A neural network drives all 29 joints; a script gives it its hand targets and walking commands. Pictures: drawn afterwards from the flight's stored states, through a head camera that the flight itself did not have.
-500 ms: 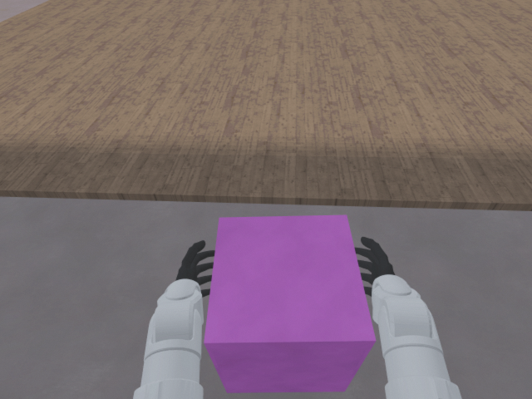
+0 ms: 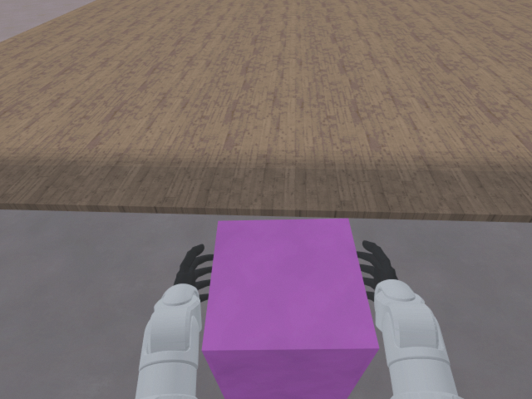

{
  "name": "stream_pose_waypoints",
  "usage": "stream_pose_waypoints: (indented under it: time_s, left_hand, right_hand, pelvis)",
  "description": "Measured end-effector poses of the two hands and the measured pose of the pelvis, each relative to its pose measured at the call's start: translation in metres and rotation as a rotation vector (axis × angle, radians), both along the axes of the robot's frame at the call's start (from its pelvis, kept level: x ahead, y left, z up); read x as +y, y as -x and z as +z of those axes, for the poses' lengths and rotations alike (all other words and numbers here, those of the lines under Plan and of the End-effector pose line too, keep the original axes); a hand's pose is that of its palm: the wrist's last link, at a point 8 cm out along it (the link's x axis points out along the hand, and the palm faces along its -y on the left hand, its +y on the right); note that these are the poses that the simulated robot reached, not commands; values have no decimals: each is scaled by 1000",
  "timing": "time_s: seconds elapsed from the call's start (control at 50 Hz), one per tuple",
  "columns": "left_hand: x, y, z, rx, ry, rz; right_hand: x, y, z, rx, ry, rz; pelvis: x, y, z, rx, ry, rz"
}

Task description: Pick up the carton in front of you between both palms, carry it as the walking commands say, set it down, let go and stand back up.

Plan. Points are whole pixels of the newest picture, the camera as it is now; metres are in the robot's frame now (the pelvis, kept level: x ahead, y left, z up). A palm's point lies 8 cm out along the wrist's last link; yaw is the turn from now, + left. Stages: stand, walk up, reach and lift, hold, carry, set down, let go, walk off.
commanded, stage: hold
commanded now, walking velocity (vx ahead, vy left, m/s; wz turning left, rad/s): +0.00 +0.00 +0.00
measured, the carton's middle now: (284, 313) +0.29 +0.00 -0.03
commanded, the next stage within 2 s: carry in 1.04 s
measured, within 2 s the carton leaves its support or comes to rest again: neither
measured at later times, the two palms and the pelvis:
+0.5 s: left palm (186, 295) +0.28 +0.15 +0.05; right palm (386, 290) +0.28 -0.15 +0.05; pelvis -0.01 +0.00 +0.00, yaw +0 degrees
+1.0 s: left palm (186, 294) +0.28 +0.15 +0.05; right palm (385, 290) +0.28 -0.15 +0.05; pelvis +0.00 +0.00 +0.00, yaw +0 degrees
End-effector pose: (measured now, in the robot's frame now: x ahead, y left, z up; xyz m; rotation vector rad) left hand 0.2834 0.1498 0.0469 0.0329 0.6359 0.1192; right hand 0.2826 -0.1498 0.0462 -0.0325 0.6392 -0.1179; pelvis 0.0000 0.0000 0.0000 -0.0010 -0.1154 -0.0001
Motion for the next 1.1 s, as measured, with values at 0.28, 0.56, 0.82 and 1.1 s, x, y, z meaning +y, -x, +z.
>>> stream_pose_waypoints:
  time_s: [0.28, 0.56, 0.82, 1.1]
  left_hand:
    - [0, 9, 0, 21, 17, 14]
    - [0, 5, 1, 16, 15, 15]
    - [0, 3, 1, 22, -1, 3]
    - [1, 2, 1, 20, 5, 7]
  right_hand:
    - [0, 8, 0, 21, -18, -8]
    - [0, 3, 2, 16, -17, -7]
    - [0, 2, 1, 22, -1, 3]
    - [1, 1, 1, 19, -2, 0]
  pelvis:
    - [-1, 13, -2, -26, -1, 2]
    - [-2, 11, -2, -23, -1, 2]
    - [-1, 3, -1, -18, 0, 0]
    - [0, 0, -3, 43, 0, 4]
